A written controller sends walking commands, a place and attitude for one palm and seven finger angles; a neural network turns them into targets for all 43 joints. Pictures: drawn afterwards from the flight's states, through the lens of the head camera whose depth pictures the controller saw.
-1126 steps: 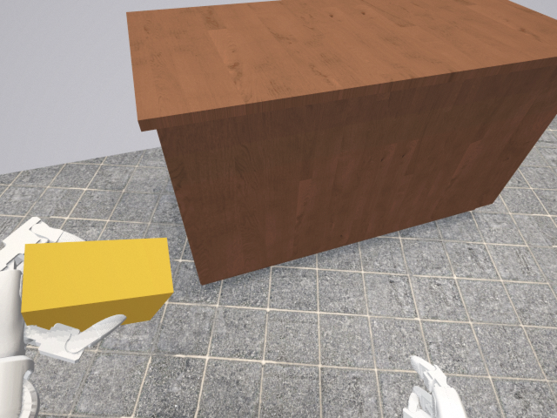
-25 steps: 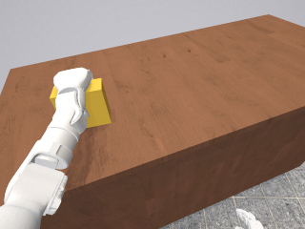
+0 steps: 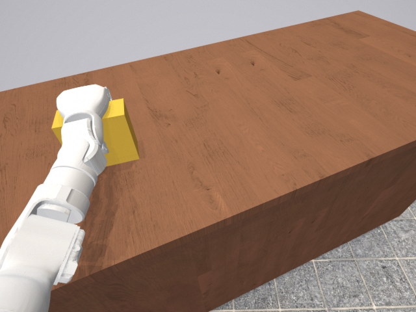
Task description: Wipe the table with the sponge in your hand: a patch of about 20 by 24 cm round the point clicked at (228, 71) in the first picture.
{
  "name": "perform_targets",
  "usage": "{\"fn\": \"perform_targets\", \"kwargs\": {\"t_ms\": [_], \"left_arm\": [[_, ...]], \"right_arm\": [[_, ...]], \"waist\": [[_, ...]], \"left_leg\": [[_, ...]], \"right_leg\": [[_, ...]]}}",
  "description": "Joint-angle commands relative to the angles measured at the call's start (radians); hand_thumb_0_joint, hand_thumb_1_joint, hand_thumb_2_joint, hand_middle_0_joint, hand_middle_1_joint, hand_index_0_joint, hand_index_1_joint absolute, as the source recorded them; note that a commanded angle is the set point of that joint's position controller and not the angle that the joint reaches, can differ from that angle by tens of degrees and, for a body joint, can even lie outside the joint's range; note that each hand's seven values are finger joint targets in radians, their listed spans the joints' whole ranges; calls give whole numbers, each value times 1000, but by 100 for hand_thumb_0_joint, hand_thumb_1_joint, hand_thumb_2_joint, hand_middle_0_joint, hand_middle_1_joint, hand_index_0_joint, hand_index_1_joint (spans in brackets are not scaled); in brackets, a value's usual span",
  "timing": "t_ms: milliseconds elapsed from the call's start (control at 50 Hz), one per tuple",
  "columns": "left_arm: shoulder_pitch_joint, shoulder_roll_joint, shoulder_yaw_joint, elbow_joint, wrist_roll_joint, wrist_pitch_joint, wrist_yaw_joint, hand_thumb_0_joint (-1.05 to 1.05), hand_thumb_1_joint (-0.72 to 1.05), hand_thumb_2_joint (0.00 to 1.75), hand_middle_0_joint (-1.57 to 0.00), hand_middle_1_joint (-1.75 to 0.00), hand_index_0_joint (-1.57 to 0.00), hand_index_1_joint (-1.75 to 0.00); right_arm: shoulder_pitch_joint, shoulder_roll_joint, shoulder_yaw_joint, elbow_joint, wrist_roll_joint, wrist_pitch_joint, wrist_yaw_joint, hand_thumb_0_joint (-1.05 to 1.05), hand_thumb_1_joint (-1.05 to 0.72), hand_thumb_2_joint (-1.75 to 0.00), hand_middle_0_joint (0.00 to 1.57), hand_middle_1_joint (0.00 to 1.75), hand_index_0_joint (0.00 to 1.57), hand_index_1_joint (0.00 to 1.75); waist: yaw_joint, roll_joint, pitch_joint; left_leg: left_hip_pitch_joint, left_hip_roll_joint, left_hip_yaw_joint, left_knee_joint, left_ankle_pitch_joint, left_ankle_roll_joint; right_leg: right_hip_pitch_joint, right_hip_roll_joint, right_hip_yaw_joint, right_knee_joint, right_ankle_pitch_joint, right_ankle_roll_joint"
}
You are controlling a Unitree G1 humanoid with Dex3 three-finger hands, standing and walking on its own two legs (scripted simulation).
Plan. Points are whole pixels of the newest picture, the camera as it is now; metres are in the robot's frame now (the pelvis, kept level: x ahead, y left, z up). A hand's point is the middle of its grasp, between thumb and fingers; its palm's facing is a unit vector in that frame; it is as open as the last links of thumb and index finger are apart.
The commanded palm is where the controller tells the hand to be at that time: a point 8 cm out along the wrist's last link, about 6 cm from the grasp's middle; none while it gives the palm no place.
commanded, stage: wipe back along the third lane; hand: left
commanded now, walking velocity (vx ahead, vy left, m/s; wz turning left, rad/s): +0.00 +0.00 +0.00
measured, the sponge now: (104, 143) +0.43 +0.24 +0.11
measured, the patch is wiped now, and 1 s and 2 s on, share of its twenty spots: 0.85 0.85 0.85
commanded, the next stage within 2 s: slide back across to the middle lane in 1.56 s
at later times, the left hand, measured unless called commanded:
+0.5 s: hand (93, 140) +0.39 +0.23 +0.16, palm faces +0.14 -0.04 -0.99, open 10.2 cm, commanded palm +0.34 +0.22 +0.19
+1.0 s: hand (96, 158) +0.34 +0.21 +0.16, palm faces +0.18 -0.08 -0.98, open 10.2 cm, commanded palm +0.29 +0.19 +0.19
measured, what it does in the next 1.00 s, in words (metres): stands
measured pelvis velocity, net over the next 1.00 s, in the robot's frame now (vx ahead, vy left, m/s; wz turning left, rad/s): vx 0.01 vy -0.01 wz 0.02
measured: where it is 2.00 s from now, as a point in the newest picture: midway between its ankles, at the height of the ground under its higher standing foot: outside the picture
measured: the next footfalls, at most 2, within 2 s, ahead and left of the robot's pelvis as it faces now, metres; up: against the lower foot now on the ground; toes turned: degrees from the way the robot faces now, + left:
none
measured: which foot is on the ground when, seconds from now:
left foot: down 0.00-1.00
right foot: down 0.00-1.00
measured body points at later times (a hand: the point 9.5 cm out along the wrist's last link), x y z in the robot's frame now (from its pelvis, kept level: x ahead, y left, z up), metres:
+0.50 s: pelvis +0.02 +0.01 +0.00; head +0.00 -0.02 +0.45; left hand +0.37 +0.23 +0.21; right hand +0.27 -0.19 -0.08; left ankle -0.01 +0.13 -0.74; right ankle -0.01 -0.13 -0.74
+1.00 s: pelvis +0.01 -0.01 +0.00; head -0.02 -0.05 +0.44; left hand +0.32 +0.21 +0.22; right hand +0.25 -0.20 -0.09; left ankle -0.01 +0.13 -0.74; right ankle -0.01 -0.13 -0.74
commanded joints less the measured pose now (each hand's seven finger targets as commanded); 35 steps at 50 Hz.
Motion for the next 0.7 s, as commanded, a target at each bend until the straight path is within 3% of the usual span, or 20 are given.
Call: {"fn": "perform_targets", "kwargs": {"t_ms": [0, 60, 160, 200, 240, 300, 320, 360, 400, 420, 500, 540, 680], "left_arm": [[-127, 56, -28, -170, -20, 59, 0, 0, 10, 130, -120, -160, -120, -160], [-106, 41, -30, -245, -56, 127, -7, 0, 10, 130, -120, -160, -120, -160], [-25, 22, -46, -366, -66, 217, -40, 0, 10, 130, -120, -160, -120, -160], [7, -23, -91, -409, -61, 240, -57, 0, 10, 130, -120, -160, -120, -160], [-7, -14, -95, -443, -56, 260, -72, 0, 10, 130, -120, -160, -120, -160], [12, -41, -115, -493, -53, 271, -86, 0, 10, 130, -120, -160, -120, -160], [31, -39, -108, -509, -55, 273, -90, 0, 10, 130, -120, -160, -120, -160], [49, -17, -84, -557, -62, 278, -95, 0, 10, 130, -120, -160, -120, -160], [95, -47, -107, -584, -60, 285, -99, 0, 10, 130, -120, -160, -120, -160], [113, -33, -100, -620, -63, 290, -103, 0, 10, 130, -120, -160, -120, -160], [159, -36, -114, -674, -65, 316, -112, 0, 10, 130, -120, -160, -120, -160], [170, -5, -91, -697, -64, 321, -113, 0, 10, 130, -120, -160, -120, -160], [248, -49, -122, -793, -73, 320, -115, 0, 10, 130, -120, -160, -120, -160]], "right_arm": [[-205, -112, -26, -180, 6, -39, 6, 0, -90, -90, 20, 30, 20, 30], [-265, -110, -17, -198, 13, -35, 11, 0, -90, -90, 20, 30, 20, 30], [-333, -103, -5, -227, 18, -18, 21, 0, -90, -90, 20, 30, 20, 30], [-353, -97, 2, -238, 20, -12, 27, 0, -90, -90, 20, 30, 20, 30], [-375, -95, 12, -243, 20, -5, 27, 0, -90, -90, 20, 30, 20, 30], [-389, -86, 18, -255, 18, -3, 28, 0, -90, -90, 20, 30, 20, 30], [-392, -84, 20, -256, 16, -3, 29, 0, -90, -90, 20, 30, 20, 30], [-413, -83, 25, -264, 13, 2, 30, 0, -90, -90, 20, 30, 20, 30], [-420, -75, 30, -269, 13, 1, 36, 0, -90, -90, 20, 30, 20, 30], [-428, -76, 33, -278, 13, 3, 39, 0, -90, -90, 20, 30, 20, 30], [-443, -73, 39, -288, 17, 4, 46, 0, -90, -90, 20, 30, 20, 30], [-445, -76, 39, -288, 16, 5, 46, 0, -90, -90, 20, 30, 20, 30], [-457, -72, 35, -305, 17, -1, 53, 0, -90, -90, 20, 30, 20, 30]], "waist": [[45, -128, -192], [56, -139, -184], [72, -125, -196], [68, -142, -179], [68, -150, -162], [72, -133, -184], [76, -155, -190], [83, -137, -199], [86, -149, -199], [93, -123, -192], [97, -106, -161], [103, -109, -170], [104, -142, -172]], "left_leg": [[116, -55, 11, -27, 215, 58], [115, -58, 7, -31, 222, 57], [143, -60, 2, -18, 279, 53], [155, -60, 3, -9, 288, 54], [159, -58, 0, -11, 281, 52], [183, -59, -1, 3, 323, 49], [183, -60, -2, 9, 338, 48], [185, -57, -1, 12, 351, 44], [190, -61, 4, 27, 394, 42], [187, -62, 6, 28, 407, 43], [170, -61, 1, 22, 381, 41], [163, -61, -1, 22, 359, 40], [159, -60, 0, 22, 304, 45]], "right_leg": [[99, 40, -50, -50, 247, -48], [114, 39, -53, -49, 259, -49], [140, 38, -64, -25, 311, -53], [129, 38, -72, -17, 320, -51], [119, 37, -72, -15, 310, -52], [131, 35, -74, 3, 344, -58], [141, 35, -74, 7, 370, -58], [159, 32, -70, 12, 393, -60], [169, 32, -72, 25, 453, -58], [175, 31, -69, 28, 471, -58], [166, 36, -70, 32, 426, -61], [168, 37, -68, 33, 401, -61], [159, 40, -63, 32, 343, -56]]}}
